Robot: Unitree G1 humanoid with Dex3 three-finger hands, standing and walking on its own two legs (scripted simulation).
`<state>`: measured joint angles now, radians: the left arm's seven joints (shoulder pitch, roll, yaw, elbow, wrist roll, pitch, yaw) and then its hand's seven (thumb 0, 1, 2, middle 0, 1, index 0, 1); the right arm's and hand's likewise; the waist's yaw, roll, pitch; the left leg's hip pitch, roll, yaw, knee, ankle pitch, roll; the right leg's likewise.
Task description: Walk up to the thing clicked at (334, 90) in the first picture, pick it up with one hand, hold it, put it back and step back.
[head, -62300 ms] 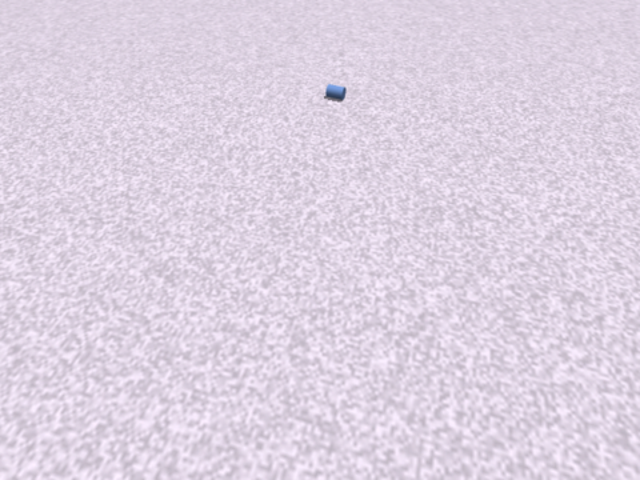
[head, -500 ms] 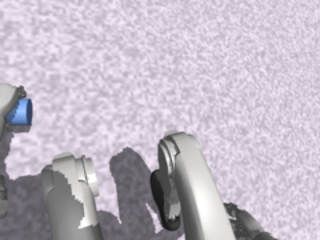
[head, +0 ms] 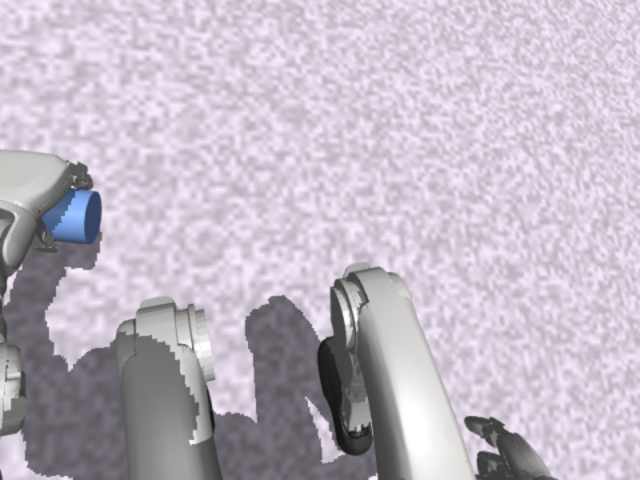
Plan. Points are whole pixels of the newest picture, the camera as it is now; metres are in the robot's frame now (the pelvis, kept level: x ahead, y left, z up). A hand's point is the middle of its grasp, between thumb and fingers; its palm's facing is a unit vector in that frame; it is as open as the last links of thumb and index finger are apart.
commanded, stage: lift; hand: left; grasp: from above
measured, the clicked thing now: (50, 212) +0.46 +0.29 -0.19
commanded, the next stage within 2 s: hold in 1.56 s
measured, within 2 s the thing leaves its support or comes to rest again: neither
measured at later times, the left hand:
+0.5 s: hand out of the picture +0.39 +0.29 -0.02, palm faces -0.50 -0.03 -0.87, open 9.6 cm
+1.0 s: hand out of the picture +0.34 +0.27 +0.19, palm faces -0.48 -0.06 -0.87, open 9.6 cm
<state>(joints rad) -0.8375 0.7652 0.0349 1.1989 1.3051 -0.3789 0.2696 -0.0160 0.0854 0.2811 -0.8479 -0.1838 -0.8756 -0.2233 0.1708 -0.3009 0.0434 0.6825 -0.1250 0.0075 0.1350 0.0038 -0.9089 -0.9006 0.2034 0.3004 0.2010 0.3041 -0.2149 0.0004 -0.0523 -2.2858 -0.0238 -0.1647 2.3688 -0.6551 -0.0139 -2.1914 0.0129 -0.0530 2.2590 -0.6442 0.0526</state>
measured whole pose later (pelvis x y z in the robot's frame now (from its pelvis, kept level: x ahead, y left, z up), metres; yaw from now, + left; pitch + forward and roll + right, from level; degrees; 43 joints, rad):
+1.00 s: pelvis +0.02 +0.00 +0.27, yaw +5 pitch +21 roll -3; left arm -0.31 0.55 -0.10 0.69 1.02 -0.23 0.02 -0.02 0.05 0.39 -0.83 -0.18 -0.85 -0.23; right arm 0.19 -0.23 -0.01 0.68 0.03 0.05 -0.04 0.01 -0.90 -0.90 0.20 0.30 0.20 0.30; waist -0.09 0.04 -0.17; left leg -1.29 0.04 -0.05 1.48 -0.55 -0.01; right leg -1.26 0.01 0.00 1.41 -0.52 0.04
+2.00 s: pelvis +0.07 +0.00 +0.40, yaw +5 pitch +7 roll -1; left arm -0.27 0.47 -0.18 0.72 1.04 -0.22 -0.02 -0.02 0.11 0.23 -0.88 -0.12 -0.90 -0.17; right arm 0.22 -0.24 -0.04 0.71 0.04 0.03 -0.06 0.01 -0.90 -0.90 0.20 0.30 0.20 0.30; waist -0.03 0.03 -0.07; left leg -0.54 0.03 0.01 0.78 -0.35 -0.01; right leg -0.53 -0.01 0.04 0.74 -0.32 0.04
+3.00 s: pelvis +0.07 +0.00 +0.41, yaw +5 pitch +2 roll +0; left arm -0.20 0.48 -0.19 0.56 0.99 -0.22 -0.12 -0.01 0.11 0.20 -0.90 -0.09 -0.93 -0.13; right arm 0.18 -0.24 -0.02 0.69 0.05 0.04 -0.10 0.01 -0.90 -0.90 0.20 0.30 0.20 0.30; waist 0.00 0.05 -0.02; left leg -0.38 0.03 0.02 0.64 -0.29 -0.01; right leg -0.38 -0.01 0.04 0.62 -0.28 0.03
